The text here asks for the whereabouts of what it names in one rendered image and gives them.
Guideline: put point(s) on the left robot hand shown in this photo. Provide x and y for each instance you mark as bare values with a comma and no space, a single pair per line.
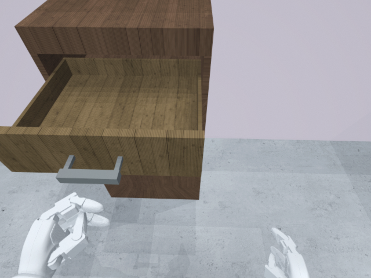
39,255

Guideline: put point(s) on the cabinet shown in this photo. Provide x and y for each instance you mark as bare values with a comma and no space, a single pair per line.
159,29

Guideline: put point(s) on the drawer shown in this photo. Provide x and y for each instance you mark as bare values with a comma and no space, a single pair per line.
147,110

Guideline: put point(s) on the right robot hand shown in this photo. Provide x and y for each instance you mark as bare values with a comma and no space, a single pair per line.
290,266

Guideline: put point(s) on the handle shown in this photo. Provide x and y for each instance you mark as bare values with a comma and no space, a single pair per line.
89,176

